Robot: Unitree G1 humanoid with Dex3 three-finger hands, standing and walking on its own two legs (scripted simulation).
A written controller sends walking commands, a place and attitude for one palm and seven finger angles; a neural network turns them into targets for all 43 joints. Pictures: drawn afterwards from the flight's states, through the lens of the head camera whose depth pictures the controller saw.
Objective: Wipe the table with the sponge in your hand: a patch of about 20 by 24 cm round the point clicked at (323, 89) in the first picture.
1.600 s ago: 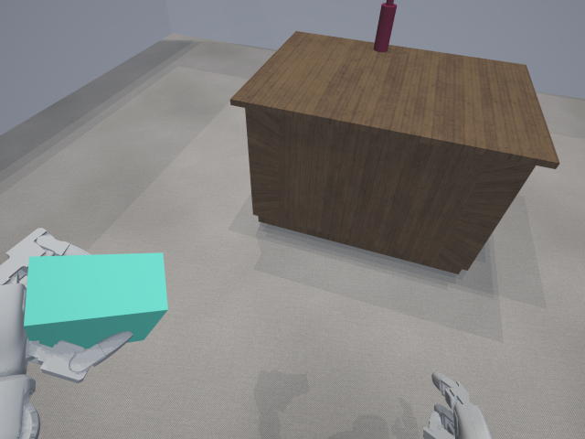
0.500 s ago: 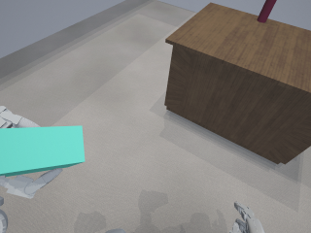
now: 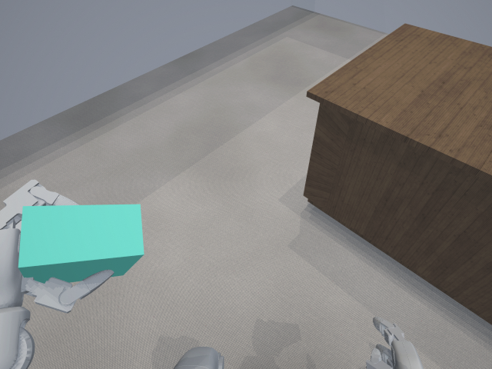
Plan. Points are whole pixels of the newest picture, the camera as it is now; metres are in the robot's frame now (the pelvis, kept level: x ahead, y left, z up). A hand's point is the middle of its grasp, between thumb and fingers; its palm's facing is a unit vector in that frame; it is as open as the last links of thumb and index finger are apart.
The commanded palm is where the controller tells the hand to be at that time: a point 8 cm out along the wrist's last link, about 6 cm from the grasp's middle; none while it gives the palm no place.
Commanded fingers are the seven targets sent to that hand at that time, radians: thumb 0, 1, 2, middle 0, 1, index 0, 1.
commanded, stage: walk to a spot facing it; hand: left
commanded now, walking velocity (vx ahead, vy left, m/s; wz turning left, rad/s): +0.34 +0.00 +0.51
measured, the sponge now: (98, 246) +0.23 +0.20 +0.15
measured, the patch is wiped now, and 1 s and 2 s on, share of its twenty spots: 0.00 0.00 0.00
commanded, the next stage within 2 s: none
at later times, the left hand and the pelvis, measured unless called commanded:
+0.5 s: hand (60, 184) +0.29 +0.25 +0.20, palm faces +0.52 -0.73 -0.44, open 10.2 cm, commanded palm +0.23 +0.29 +0.19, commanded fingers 0.00 0.10 1.30 -1.20 -1.60 -1.20 -1.60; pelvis +0.12 -0.01 +0.00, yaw +10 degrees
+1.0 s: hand (67, 167) +0.33 +0.27 +0.19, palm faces +0.72 -0.53 -0.46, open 10.2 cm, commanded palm +0.26 +0.28 +0.19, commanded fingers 0.00 0.10 1.30 -1.20 -1.60 -1.20 -1.60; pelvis +0.24 -0.04 +0.00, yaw +26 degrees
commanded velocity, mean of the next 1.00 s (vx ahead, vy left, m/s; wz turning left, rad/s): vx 0.32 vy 0.00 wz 0.53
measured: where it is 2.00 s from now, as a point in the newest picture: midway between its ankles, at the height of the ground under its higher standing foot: (272, 331)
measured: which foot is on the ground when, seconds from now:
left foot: up 0.00-0.28, down 0.30-0.64, up 0.66-1.00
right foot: down 0.00-0.30, up 0.32-0.62, down 0.64-1.00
